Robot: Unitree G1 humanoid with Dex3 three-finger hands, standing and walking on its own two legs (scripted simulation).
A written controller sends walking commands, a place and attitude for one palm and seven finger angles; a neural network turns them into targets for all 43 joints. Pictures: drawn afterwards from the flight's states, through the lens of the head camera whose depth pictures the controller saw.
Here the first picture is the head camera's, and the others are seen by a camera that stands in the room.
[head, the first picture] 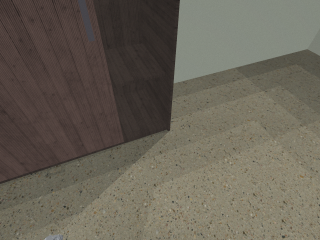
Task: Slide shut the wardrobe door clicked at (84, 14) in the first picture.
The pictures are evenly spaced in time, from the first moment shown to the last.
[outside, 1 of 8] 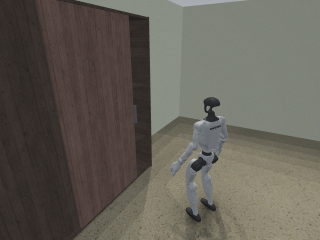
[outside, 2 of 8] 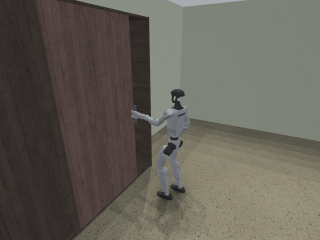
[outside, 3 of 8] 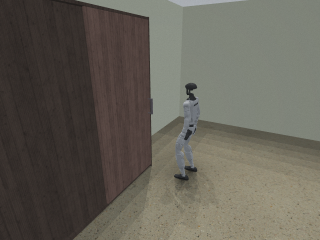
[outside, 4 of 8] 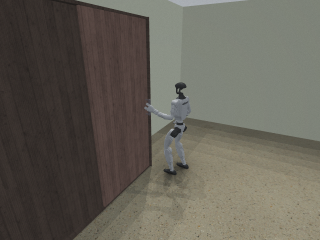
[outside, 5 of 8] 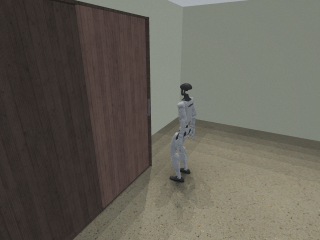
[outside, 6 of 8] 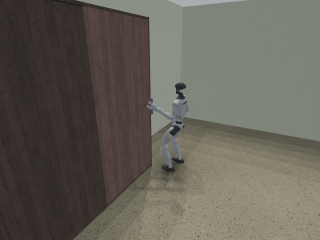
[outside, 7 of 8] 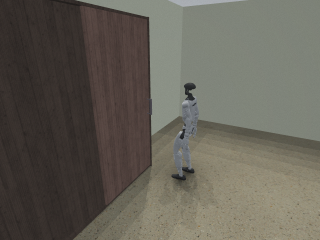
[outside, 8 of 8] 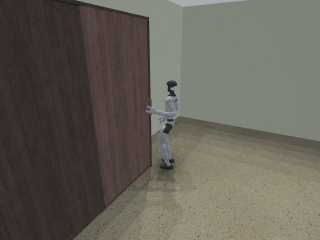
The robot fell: no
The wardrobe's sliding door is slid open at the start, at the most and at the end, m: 0.36 0.36 0.03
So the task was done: yes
